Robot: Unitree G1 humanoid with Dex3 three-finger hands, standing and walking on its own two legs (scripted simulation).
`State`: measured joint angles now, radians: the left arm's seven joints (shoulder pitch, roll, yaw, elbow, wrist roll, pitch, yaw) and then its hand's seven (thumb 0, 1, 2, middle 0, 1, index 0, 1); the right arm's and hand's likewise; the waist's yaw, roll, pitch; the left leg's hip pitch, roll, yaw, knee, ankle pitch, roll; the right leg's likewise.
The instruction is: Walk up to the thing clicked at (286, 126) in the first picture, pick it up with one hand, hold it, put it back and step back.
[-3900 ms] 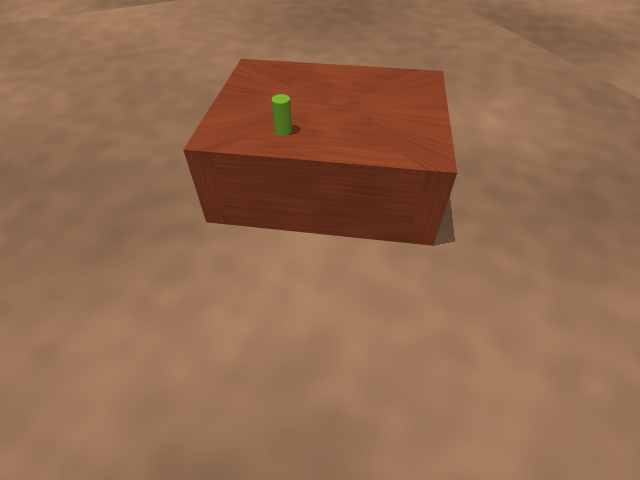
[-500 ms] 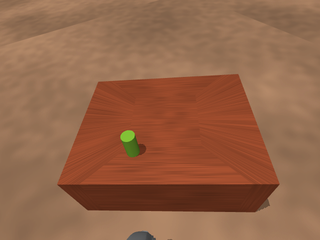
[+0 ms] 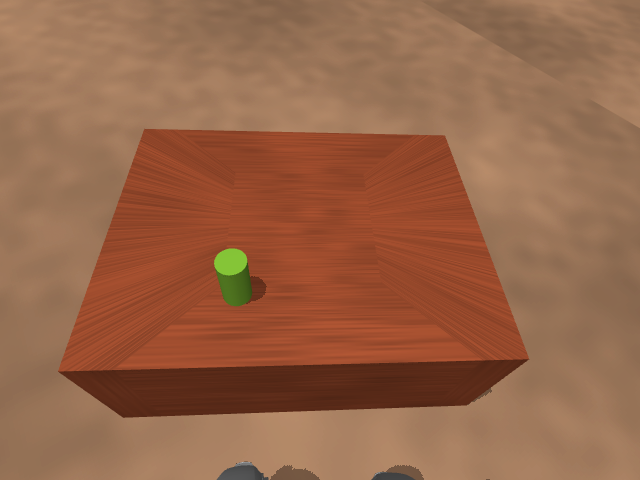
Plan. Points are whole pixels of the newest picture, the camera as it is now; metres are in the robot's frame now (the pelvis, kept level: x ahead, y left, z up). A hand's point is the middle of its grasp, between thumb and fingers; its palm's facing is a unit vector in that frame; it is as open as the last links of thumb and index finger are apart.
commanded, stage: walk up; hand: left
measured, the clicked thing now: (234, 278) +0.55 +0.19 -0.29
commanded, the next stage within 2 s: stand in 1.86 s
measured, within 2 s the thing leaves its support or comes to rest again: neither
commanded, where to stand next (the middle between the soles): +0.09 -0.04 m, yaw +2 degrees
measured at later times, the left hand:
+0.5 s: hand out of the picture +0.09 +0.21 -0.14, palm faces -0.01 -0.94 -0.35, open 7.4 cm
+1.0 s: hand out of the picture +0.13 +0.21 -0.13, palm faces +0.05 -0.94 -0.33, open 7.4 cm
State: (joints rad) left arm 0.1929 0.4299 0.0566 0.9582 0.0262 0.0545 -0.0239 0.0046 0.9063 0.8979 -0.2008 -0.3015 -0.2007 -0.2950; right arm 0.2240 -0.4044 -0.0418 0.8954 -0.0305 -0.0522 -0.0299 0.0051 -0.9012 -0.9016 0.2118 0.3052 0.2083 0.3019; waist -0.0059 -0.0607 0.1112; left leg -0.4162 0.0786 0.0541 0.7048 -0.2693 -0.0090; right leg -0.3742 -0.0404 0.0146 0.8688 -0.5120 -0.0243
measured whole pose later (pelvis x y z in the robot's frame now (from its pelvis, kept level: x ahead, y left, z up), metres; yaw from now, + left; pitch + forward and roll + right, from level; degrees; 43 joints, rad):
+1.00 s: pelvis +0.03 -0.05 +0.03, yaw +2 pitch -2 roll +0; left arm 0.04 0.36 0.03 1.11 0.00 0.01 -0.02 0.00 0.90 0.90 -0.20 -0.30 -0.20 -0.30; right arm 0.10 -0.36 0.01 1.12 -0.01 -0.02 -0.01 0.01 -0.91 -0.90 0.21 0.30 0.20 0.30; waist 0.01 -0.01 0.05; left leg -0.20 0.04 -0.03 0.44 -0.21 -0.04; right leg -0.13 -0.03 -0.07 0.44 -0.27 0.01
